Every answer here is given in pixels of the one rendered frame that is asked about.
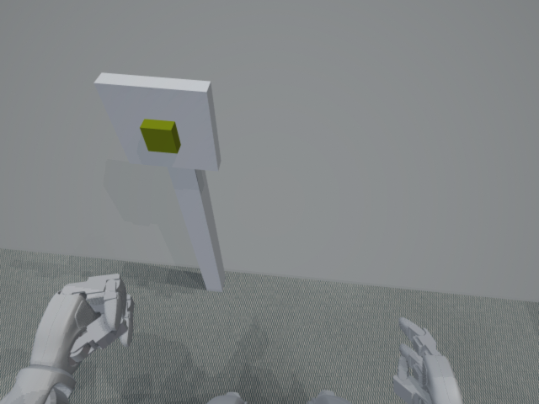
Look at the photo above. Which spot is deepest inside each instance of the robot left hand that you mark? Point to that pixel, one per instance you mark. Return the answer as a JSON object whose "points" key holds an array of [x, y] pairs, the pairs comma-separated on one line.
{"points": [[59, 340]]}

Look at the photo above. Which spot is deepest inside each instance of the button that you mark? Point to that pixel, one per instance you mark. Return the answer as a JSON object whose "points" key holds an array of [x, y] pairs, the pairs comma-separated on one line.
{"points": [[160, 136]]}

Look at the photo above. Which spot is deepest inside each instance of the robot right hand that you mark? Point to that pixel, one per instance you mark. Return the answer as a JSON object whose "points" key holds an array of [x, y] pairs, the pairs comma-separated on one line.
{"points": [[432, 373]]}

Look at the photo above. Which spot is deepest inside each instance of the panel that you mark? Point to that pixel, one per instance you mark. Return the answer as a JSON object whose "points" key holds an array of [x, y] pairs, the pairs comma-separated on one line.
{"points": [[128, 100]]}

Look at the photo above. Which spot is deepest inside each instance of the robot left forearm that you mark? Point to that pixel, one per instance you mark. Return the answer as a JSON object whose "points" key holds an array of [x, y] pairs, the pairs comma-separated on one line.
{"points": [[39, 384]]}

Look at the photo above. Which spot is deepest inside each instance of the right robot shin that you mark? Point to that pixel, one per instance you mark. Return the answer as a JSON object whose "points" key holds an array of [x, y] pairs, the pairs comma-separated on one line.
{"points": [[326, 393]]}

